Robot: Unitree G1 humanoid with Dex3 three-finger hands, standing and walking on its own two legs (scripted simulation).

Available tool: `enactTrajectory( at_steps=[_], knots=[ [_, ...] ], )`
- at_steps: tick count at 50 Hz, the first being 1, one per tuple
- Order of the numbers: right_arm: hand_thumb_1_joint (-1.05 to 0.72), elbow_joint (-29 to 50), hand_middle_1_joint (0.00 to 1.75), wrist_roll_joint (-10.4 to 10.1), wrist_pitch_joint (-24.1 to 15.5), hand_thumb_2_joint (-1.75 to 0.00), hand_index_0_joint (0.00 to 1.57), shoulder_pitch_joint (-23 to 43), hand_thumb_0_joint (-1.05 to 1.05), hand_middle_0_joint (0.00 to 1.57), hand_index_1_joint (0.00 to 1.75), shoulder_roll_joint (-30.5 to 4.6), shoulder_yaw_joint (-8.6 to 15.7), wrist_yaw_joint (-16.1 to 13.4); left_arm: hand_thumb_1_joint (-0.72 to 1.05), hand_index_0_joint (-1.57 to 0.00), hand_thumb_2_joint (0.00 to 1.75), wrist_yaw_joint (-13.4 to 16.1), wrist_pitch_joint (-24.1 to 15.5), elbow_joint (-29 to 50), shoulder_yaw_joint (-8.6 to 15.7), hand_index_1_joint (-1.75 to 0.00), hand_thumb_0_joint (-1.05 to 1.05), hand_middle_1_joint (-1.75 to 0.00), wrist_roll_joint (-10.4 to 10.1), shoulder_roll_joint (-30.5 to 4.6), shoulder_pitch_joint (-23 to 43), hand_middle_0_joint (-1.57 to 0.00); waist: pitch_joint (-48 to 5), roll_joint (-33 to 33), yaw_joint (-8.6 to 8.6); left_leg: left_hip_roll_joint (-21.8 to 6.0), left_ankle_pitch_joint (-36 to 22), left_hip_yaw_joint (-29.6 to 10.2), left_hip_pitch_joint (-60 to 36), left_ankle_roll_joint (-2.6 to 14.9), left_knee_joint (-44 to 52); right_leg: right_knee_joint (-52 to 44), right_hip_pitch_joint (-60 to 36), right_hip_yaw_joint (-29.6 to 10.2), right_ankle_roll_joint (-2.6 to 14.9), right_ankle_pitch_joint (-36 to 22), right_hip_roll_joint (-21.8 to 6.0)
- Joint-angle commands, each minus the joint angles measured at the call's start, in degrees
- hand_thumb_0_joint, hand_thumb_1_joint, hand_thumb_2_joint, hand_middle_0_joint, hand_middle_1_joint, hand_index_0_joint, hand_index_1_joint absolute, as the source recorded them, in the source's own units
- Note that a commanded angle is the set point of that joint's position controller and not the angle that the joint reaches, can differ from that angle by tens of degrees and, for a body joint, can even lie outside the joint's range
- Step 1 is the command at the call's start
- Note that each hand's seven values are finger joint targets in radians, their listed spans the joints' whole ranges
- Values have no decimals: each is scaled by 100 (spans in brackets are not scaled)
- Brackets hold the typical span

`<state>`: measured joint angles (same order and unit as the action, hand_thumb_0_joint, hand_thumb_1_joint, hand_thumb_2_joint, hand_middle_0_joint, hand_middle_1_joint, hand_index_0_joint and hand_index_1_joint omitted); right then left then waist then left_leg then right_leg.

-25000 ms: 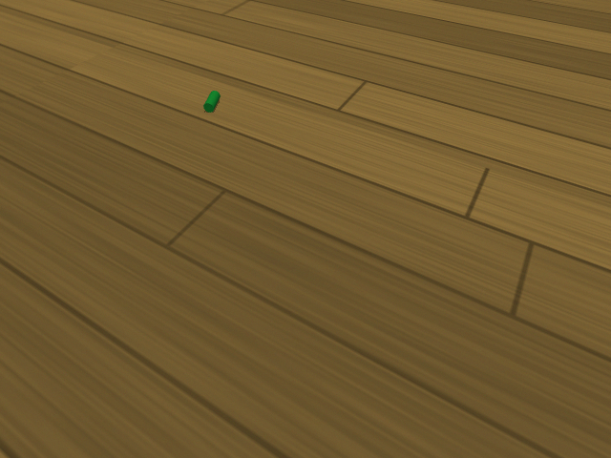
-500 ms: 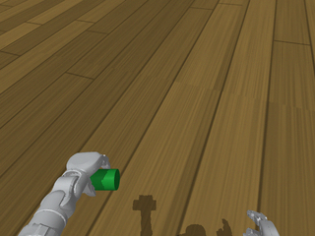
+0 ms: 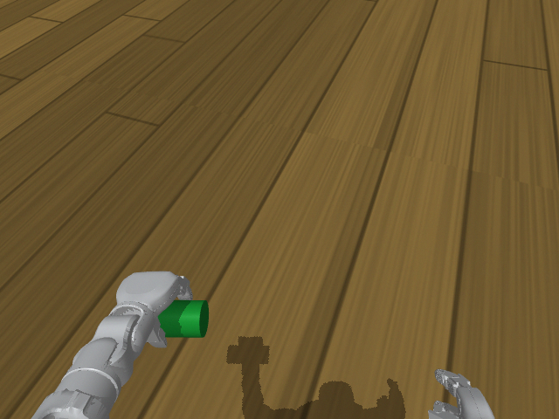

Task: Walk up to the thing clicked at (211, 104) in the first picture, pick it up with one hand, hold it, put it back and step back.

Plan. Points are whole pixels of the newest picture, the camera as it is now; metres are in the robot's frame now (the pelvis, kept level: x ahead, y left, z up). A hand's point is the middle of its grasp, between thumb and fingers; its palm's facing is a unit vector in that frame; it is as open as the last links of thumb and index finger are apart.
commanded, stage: crouch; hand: left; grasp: from above
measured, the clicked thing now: (163, 318) +0.31 +0.22 -0.10
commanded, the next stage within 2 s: lower in 1.74 s
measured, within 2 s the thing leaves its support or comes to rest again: neither
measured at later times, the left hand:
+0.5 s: hand (194, 321) +0.37 +0.22 -0.29, palm faces -0.43 +0.06 -0.90, open 8.8 cm
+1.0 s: hand (211, 329) +0.42 +0.22 -0.49, palm faces -0.47 +0.01 -0.88, open 8.7 cm
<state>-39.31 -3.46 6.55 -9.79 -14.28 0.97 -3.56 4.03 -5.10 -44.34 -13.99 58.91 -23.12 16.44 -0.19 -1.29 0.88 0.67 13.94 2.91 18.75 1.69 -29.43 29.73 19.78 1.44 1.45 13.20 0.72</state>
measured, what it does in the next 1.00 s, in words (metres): lowers itself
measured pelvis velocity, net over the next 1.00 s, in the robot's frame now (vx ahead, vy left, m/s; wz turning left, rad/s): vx -0.06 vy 0.01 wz -0.04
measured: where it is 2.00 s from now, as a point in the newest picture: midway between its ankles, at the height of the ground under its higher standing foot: outside the picture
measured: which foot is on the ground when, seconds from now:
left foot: down 0.00-1.00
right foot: down 0.00-1.00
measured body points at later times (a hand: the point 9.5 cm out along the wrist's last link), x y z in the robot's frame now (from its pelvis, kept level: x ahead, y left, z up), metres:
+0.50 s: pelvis -0.05 +0.01 -0.18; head +0.10 +0.02 +0.24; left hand +0.39 +0.21 -0.24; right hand -0.03 -0.28 -0.30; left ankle +0.01 +0.10 -0.73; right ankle +0.02 -0.10 -0.73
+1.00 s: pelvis -0.06 +0.01 -0.33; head +0.18 +0.04 +0.05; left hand +0.44 +0.22 -0.44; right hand -0.03 -0.27 -0.44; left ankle +0.01 +0.10 -0.74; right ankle +0.02 -0.10 -0.74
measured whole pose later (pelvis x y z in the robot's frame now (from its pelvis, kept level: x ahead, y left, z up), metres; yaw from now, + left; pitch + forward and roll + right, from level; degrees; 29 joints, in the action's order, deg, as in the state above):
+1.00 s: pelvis -0.06 +0.01 -0.33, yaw -2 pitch +41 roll -5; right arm -40.5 5.6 -3.8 -11.4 -13.8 0.0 4.5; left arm 19.7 -7.4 -78.6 -0.3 71.1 -34.1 56.0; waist -9.1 -1.6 13.7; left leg -1.1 38.9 -0.1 118.2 3.7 -116.4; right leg 112.8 116.3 6.7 2.5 37.0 -1.4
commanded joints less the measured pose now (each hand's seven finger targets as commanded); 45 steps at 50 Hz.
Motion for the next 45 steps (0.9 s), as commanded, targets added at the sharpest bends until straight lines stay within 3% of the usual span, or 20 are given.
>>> enactTrajectory(
  at_steps=[1,7,12,14,17,20,22,26,27,29,31,34,35,40,41,45],
  knots=[
    [-89,386,30,81,-157,-90,20,-46,0,20,30,-854,331,1,83,-116,48,724,-135,407,539,-42,0,-46,202,-1014,2410,-112,-1572,175,283,70,-855,-180,-28,-37,-536,236,419,-252,-37,-790,17],
    [-89,248,30,237,-310,-90,20,-597,0,20,30,-940,508,159,81,-115,50,1461,-183,-726,535,-43,0,-47,690,-826,3159,-112,-2385,-89,490,33,-559,-238,1531,-65,-2255,1829,2172,-189,51,-418,69],
    [-89,274,30,338,-431,-90,20,-871,0,20,30,-987,570,175,76,-112,54,1844,-71,-1274,750,-45,0,-47,821,-1079,3992,-109,-3218,-320,519,61,-149,-277,2742,-25,-3339,2916,3197,-180,88,-112,119],
    [-89,231,30,390,-517,-90,20,-907,0,20,30,-1020,565,167,73,-110,58,1889,-1,-1746,771,-45,0,-47,770,-1020,3976,-109,-3177,-307,563,37,118,-408,3296,-39,-3660,3368,3758,-123,123,152,128],
    [-89,231,30,433,-601,-90,20,-1049,0,20,30,-1100,619,147,70,-108,56,1852,54,-1761,850,-44,0,-45,771,-1194,4363,-106,-3714,-560,601,-25,440,-595,3553,-92,-4070,3969,4516,-46,173,504,122],
    [-89,250,30,444,-670,-90,20,-1155,0,20,30,-1080,631,137,65,-105,53,1812,110,-1774,937,-42,0,-43,748,-1272,4595,-104,-4105,-390,697,16,709,-510,4339,-20,-4564,4375,4646,-41,161,626,101],
    [-90,231,30,480,-720,-90,20,-1189,0,20,30,-1062,600,150,64,-105,55,1781,155,-2006,1000,-43,0,-44,725,-1361,4590,-104,-4035,-363,745,33,1020,-480,4754,3,-4835,4565,4950,-53,156,895,79],
    [-89,178,30,546,-806,-90,20,-1215,0,20,30,-1091,568,175,62,-102,54,1724,70,-1890,1142,-43,0,-45,806,-1646,5183,-100,-4233,-553,925,26,1540,-576,5337,-10,-5303,5084,5654,-13,172,1370,40],
    [-89,182,30,558,-819,-90,20,-1232,0,20,30,-1112,544,175,62,-102,54,1730,37,-1864,1228,-43,0,-45,841,-1846,5334,-100,-4347,-625,925,27,1599,-579,5415,-10,-5423,5216,5828,1,175,1440,39],
    [-89,124,30,599,-850,-90,20,-1230,0,20,30,-1153,522,200,63,-103,50,1763,-24,-2186,1248,-40,0,-43,943,-1922,5286,-100,-4224,-612,1004,25,1846,-638,5701,-16,-5652,5429,6213,35,172,1672,34],
    [-89,80,30,645,-901,-90,20,-1245,0,20,30,-1118,464,248,64,-103,51,1803,-106,-2093,1305,-41,0,-44,908,-1974,5638,-100,-4373,-680,1092,26,1953,-661,5948,-15,-5897,5676,6476,59,178,1761,27],
    [-89,9,30,696,-962,-90,20,-1317,0,20,30,-1217,434,326,64,-104,50,1865,-191,-2128,1419,-39,0,-42,1040,-2202,5836,-101,-4820,-1060,1088,0,1646,-754,5828,-56,-6212,6105,6957,136,195,1611,11],
    [-89,-23,30,717,-988,-90,20,-1358,0,20,30,-1252,426,359,67,-105,50,1867,-195,-2278,1387,-39,0,-42,1085,-2133,5774,-102,-4777,-1122,1150,-30,1494,-844,5769,-76,-6319,6238,7249,168,188,1550,-10],
    [-89,-79,30,796,-1040,-90,20,-1498,0,20,30,-1254,392,521,70,-108,45,1918,-232,-2249,1485,-36,0,-41,1130,-2282,6156,-103,-5201,-1439,1240,-34,940,-810,5822,-83,-6867,6653,7608,224,183,1254,-10],
    [-89,-111,30,817,-1050,-90,20,-1540,0,20,30,-1248,387,559,71,-108,45,1919,-200,-2467,1439,-36,0,-40,1143,-2124,5985,-105,-5079,-1412,1295,-33,808,-813,5872,-86,-6970,6712,7667,231,168,1157,-29],
    [-89,-89,30,865,-1075,-90,20,-1567,0,20,30,-1267,397,677,71,-108,44,1860,-217,-2344,1552,-35,0,-39,1141,-2329,6230,-104,-5182,-1609,1353,-48,588,-842,5963,-108,-7290,7026,7941,264,162,1076,-56]
  ],
)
